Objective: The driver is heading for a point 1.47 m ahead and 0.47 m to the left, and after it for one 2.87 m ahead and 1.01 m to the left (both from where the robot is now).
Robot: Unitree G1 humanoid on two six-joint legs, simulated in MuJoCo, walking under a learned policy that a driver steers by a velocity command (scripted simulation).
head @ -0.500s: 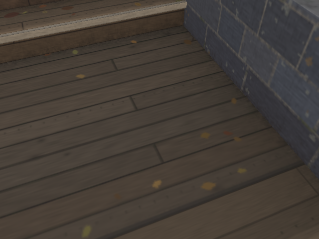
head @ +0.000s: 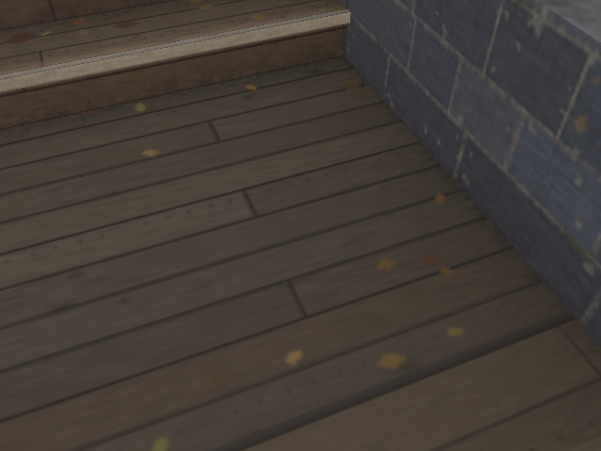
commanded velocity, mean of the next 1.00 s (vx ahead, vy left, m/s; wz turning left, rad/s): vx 0.43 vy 0.00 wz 0.00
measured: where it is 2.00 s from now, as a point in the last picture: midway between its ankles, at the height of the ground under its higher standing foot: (271, 214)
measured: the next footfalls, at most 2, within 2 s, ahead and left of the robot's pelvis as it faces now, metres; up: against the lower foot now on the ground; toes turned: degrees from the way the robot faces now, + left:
left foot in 0.52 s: +0.35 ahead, +0.12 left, +0.18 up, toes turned +3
right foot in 1.08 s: +0.71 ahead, -0.09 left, +0.18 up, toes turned -3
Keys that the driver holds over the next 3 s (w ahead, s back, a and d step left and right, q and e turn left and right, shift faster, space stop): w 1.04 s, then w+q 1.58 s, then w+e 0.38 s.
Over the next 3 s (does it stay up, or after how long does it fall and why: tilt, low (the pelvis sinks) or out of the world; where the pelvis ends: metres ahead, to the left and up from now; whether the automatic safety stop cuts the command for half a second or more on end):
stays up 1.40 0.43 0.18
